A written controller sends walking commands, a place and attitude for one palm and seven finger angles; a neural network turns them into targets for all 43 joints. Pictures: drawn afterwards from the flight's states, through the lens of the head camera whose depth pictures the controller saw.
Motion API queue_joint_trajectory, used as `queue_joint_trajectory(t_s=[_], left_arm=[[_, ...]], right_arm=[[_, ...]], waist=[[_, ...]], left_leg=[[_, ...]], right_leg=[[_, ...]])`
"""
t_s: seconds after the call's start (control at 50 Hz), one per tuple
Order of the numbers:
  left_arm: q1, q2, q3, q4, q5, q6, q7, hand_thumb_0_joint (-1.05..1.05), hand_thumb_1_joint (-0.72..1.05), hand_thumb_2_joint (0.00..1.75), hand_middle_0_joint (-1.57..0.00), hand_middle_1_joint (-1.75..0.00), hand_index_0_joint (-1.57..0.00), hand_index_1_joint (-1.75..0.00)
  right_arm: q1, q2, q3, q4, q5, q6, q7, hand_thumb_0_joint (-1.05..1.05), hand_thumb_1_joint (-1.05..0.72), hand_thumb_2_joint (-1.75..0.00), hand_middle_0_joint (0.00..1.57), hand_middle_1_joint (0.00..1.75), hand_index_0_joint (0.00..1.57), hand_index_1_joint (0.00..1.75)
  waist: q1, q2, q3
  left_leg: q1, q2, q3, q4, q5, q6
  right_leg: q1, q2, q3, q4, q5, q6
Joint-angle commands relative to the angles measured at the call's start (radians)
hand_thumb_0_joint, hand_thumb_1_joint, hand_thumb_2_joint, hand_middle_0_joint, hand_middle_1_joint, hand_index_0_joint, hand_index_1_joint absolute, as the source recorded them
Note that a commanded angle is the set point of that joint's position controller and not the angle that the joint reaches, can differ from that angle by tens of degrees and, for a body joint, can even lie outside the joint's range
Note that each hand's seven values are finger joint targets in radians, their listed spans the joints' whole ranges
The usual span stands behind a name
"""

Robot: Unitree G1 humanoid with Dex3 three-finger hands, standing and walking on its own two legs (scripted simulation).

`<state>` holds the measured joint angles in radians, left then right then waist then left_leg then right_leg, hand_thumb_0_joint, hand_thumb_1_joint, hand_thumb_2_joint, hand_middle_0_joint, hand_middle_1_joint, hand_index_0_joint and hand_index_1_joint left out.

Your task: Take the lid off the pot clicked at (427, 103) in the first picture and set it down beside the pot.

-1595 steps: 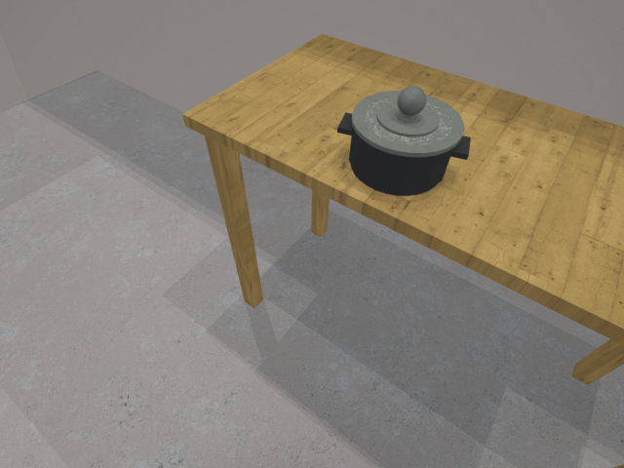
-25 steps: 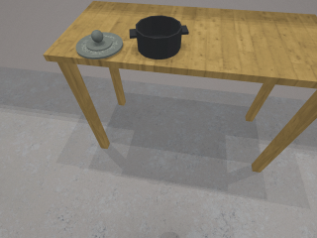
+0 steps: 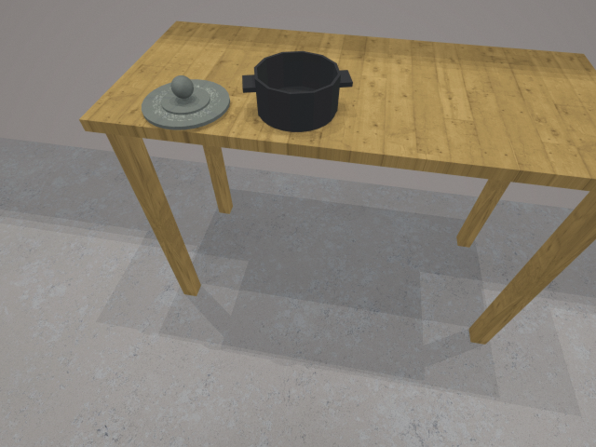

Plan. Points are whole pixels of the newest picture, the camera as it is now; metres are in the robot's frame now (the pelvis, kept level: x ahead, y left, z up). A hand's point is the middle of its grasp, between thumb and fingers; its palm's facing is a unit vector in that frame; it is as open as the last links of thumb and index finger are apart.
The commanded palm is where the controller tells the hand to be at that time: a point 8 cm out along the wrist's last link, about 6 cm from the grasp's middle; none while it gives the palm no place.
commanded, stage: let the arm hang, fingers relaxed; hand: left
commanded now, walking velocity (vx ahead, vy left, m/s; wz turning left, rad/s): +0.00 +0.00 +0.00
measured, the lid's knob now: (182, 87) +0.77 +0.27 +0.08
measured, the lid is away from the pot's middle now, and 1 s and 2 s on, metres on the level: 0.24 0.24 0.24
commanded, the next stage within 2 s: look to check the result in 0.06 s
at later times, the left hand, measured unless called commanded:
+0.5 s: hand out of the picture +0.00 +0.18 -0.17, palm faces +0.02 -0.97 -0.22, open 7.3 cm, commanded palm none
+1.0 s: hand out of the picture -0.01 +0.17 -0.17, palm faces +0.02 -0.98 -0.20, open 7.3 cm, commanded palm none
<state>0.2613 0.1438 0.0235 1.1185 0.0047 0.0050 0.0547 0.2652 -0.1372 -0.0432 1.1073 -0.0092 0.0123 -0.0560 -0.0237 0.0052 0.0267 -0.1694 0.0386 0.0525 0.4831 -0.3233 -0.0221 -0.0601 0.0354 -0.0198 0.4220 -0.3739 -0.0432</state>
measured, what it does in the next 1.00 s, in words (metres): stands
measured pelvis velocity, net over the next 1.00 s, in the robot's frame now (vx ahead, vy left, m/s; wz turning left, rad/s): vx -0.01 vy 0.00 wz -0.01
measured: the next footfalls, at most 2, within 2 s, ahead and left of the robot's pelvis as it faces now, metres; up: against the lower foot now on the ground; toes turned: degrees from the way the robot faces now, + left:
none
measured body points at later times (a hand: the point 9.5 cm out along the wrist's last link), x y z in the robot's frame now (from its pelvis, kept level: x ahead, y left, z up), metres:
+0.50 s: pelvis +0.00 +0.00 +0.00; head +0.02 -0.01 +0.45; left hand +0.00 +0.23 -0.15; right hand -0.04 -0.21 -0.16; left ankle -0.04 +0.13 -0.74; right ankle -0.10 -0.09 -0.74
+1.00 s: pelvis -0.01 +0.00 +0.00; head +0.01 +0.00 +0.45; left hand -0.01 +0.22 -0.16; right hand -0.03 -0.21 -0.16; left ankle -0.04 +0.13 -0.74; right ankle -0.10 -0.09 -0.74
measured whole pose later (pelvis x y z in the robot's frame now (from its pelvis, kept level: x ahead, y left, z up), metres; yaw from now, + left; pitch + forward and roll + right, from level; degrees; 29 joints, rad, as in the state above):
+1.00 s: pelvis -0.01 +0.00 +0.00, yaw +0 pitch +0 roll +0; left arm 0.30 0.13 0.01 1.12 0.00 0.00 0.05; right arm 0.29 -0.12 -0.03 1.14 -0.01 0.01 -0.05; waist -0.03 0.00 0.02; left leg -0.16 0.04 0.06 0.45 -0.29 -0.02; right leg -0.05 0.03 -0.01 0.39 -0.34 -0.04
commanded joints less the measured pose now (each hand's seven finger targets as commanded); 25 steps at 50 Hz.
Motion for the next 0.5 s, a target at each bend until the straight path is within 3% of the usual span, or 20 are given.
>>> queue_joint_trajectory(t_s=[0.0, 0.38, 0.48], left_arm=[[0.056, 0.086, 0.013, -0.031, -0.005, -0.019, -0.001, 0.00, 0.90, 0.90, -0.20, -0.30, -0.20, -0.30], [0.081, 0.084, 0.011, -0.029, -0.008, -0.021, 0.001, 0.00, 0.90, 0.90, -0.20, -0.30, -0.20, -0.30], [0.090, 0.084, 0.010, -0.027, -0.008, -0.023, 0.004, 0.00, 0.90, 0.90, -0.20, -0.30, -0.20, -0.30]], right_arm=[[0.103, -0.081, -0.007, -0.007, 0.002, -0.007, -0.001, 0.00, -0.90, -0.90, 0.20, 0.30, 0.20, 0.30], [0.118, -0.068, -0.002, 0.015, 0.002, -0.009, 0.000, 0.00, -0.90, -0.90, 0.20, 0.30, 0.20, 0.30], [0.118, -0.067, -0.002, 0.017, 0.003, -0.008, -0.001, 0.00, -0.90, -0.90, 0.20, 0.30, 0.20, 0.30]], waist=[[-0.007, 0.009, -0.001], [0.000, -0.016, 0.017], [-0.001, -0.018, 0.013]], left_leg=[[0.077, 0.077, -0.051, -0.026, 0.440, 0.058], [0.064, 0.073, -0.053, -0.047, 0.398, 0.055], [0.063, 0.071, -0.048, -0.040, 0.403, 0.053]], right_leg=[[-0.069, -0.121, 0.072, -0.043, 0.520, 0.013], [-0.062, -0.121, 0.079, -0.063, 0.494, 0.017], [-0.055, -0.122, 0.083, -0.062, 0.539, 0.025]])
